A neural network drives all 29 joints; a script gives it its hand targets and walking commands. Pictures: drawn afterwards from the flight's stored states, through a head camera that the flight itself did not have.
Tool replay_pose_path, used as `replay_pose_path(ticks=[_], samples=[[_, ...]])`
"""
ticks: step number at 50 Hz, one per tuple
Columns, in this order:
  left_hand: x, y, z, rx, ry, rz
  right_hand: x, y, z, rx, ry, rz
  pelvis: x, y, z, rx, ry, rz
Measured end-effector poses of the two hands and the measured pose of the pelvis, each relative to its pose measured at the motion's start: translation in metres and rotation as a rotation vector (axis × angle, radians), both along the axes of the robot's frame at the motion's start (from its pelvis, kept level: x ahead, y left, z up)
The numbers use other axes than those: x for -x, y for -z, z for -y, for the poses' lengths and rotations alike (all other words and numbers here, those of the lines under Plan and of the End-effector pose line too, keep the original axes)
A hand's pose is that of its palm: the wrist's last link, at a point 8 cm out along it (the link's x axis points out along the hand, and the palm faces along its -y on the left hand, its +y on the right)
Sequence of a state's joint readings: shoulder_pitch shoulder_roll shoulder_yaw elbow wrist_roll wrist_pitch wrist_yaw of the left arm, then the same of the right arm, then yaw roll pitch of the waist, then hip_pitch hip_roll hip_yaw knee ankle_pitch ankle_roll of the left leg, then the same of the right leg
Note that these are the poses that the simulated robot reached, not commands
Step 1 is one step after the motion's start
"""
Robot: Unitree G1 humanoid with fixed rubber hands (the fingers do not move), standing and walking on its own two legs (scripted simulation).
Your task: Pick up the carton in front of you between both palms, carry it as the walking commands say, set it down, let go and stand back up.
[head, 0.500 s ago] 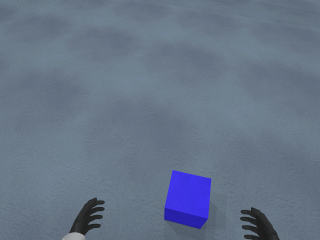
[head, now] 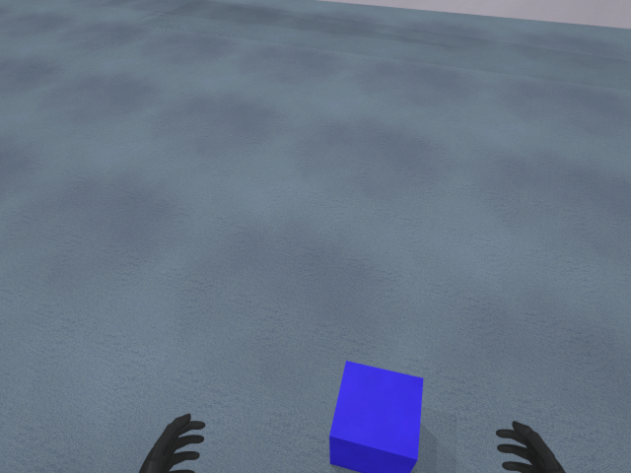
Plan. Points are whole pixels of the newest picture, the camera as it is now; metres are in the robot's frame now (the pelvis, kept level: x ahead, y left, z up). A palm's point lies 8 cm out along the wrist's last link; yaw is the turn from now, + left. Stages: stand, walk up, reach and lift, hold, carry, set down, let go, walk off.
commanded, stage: stand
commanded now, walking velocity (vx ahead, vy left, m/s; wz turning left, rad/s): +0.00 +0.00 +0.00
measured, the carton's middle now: (374, 422) +0.42 -0.11 -0.65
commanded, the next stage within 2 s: none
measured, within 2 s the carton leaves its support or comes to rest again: neither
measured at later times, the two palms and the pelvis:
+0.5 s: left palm out of the picture +0.12 +0.27 -0.08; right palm out of the picture +0.15 -0.30 -0.10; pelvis +0.01 -0.02 +0.00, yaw +2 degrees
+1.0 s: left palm out of the picture +0.09 +0.29 -0.09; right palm out of the picture +0.12 -0.31 -0.10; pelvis +0.00 -0.02 +0.00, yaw +2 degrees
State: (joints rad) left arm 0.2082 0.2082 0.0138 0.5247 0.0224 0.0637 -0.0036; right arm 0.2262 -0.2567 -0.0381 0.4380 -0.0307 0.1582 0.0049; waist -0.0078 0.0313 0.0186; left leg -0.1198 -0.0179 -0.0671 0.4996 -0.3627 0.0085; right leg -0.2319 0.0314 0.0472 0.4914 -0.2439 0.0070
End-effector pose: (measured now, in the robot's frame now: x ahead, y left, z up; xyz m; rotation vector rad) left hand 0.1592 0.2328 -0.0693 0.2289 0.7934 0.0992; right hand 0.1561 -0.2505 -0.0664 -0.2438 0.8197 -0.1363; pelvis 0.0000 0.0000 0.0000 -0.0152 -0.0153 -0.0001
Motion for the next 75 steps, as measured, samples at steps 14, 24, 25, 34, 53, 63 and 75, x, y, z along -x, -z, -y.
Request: replay_pose_path(ticks=[14, 24, 25, 34, 53, 63, 75], samples=[[0.035, 0.006, -0.051, -0.180, -0.094, -0.150, 0.013, 0.030, 0.046, 0.075, -0.031, -0.096, -0.009, 0.003, 0.015, -0.010, -0.030, -0.026], [0.034, 0.013, -0.042, -0.153, -0.118, -0.173, 0.004, 0.031, 0.050, 0.090, -0.046, -0.113, -0.014, 0.002, 0.020, -0.007, -0.041, -0.015], [0.035, 0.014, -0.041, -0.150, -0.120, -0.175, 0.003, 0.030, 0.050, 0.092, -0.047, -0.114, -0.015, 0.002, 0.020, -0.007, -0.042, -0.013], [0.045, 0.018, -0.044, -0.139, -0.139, -0.202, 0.011, 0.029, 0.053, 0.106, -0.047, -0.132, -0.012, -0.001, 0.021, -0.007, -0.044, -0.002], [0.074, 0.019, -0.054, -0.146, -0.151, -0.264, 0.042, 0.031, 0.060, 0.115, -0.028, -0.192, 0.004, -0.005, 0.019, -0.012, -0.038, 0.015], [0.085, 0.019, -0.057, -0.150, -0.150, -0.291, 0.057, 0.033, 0.064, 0.116, -0.017, -0.228, 0.010, -0.007, 0.019, -0.014, -0.034, 0.019], [0.091, 0.020, -0.059, -0.155, -0.146, -0.313, 0.070, 0.035, 0.069, 0.119, -0.004, -0.262, 0.014, -0.008, 0.019, -0.015, -0.029, 0.022]])
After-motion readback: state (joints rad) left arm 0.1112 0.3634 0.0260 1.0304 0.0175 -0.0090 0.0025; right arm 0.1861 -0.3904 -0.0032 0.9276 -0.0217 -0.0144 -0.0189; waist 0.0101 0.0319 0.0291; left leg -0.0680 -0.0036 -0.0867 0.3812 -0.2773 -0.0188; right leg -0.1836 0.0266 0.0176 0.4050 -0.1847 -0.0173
